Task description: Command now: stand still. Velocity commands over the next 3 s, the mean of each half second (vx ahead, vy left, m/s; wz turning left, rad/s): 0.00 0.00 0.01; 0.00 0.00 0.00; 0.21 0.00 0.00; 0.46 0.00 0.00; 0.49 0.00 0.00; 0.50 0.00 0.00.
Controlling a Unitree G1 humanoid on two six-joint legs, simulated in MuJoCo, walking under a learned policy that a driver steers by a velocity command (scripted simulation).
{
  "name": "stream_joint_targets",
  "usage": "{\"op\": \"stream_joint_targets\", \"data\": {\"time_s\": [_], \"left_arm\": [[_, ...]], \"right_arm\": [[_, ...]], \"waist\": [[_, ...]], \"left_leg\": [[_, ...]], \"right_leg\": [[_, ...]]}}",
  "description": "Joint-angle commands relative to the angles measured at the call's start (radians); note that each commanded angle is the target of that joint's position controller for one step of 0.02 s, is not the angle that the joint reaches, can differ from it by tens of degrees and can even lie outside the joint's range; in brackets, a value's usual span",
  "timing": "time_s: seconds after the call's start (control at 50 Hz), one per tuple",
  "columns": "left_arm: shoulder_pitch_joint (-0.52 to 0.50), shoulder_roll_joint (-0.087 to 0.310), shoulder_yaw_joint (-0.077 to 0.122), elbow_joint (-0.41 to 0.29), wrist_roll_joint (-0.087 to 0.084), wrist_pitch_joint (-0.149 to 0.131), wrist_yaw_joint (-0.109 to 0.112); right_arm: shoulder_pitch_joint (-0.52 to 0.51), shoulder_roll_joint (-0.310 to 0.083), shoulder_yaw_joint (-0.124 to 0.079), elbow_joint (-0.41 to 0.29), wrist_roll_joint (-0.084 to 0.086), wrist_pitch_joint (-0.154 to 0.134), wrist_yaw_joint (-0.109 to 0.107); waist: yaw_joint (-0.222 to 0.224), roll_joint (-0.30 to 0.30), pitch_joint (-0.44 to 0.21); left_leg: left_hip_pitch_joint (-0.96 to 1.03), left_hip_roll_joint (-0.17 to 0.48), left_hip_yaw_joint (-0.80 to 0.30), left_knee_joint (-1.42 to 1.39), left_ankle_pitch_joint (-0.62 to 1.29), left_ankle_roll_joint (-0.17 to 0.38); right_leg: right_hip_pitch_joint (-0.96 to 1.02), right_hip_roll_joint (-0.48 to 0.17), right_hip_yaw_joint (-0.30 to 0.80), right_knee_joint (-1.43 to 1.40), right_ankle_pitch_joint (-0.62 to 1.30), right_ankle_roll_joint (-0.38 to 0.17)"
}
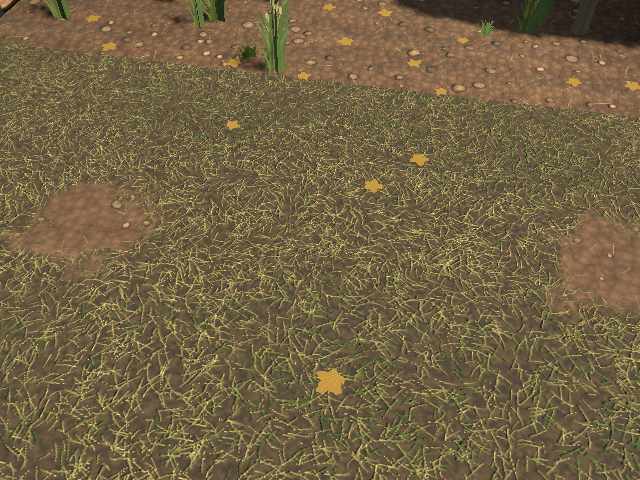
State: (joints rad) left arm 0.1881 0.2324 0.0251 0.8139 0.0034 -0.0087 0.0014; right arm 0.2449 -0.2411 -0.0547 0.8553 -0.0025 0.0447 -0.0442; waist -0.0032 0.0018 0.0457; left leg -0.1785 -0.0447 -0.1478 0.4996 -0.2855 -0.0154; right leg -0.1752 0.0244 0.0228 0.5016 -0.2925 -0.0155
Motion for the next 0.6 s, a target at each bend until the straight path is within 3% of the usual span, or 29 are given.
{"op": "stream_joint_targets", "data": {"time_s": [0.02, 0.36, 0.6], "left_arm": [[0.0, 0.112, 0.025, -0.034, -0.001, -0.011, 0.005], [0.055, 0.116, 0.014, 0.089, -0.003, -0.002, 0.016], [0.094, 0.105, 0.005, 0.141, -0.004, 0.003, 0.022]], "right_arm": [[0.019, -0.11, -0.024, -0.02, 0.0, -0.012, -0.007], [0.045, -0.089, -0.011, 0.133, 0.002, -0.019, -0.012], [0.063, -0.073, 0.006, 0.205, 0.002, -0.026, -0.011]], "waist": [[0.003, -0.005, -0.03], [0.006, -0.006, -0.006], [0.009, -0.002, 0.013]], "left_leg": [[0.016, 0.05, -0.039, -0.061, 0.229, 0.013], [0.025, 0.044, -0.005, -0.085, 0.209, -0.001], [0.005, 0.042, 0.011, -0.095, 0.191, -0.004]], "right_leg": [[-0.01, -0.07, 0.071, -0.099, 0.181, -0.019], [-0.011, -0.056, 0.069, -0.133, 0.152, -0.027], [-0.016, -0.046, 0.065, -0.139, 0.143, -0.029]]}}
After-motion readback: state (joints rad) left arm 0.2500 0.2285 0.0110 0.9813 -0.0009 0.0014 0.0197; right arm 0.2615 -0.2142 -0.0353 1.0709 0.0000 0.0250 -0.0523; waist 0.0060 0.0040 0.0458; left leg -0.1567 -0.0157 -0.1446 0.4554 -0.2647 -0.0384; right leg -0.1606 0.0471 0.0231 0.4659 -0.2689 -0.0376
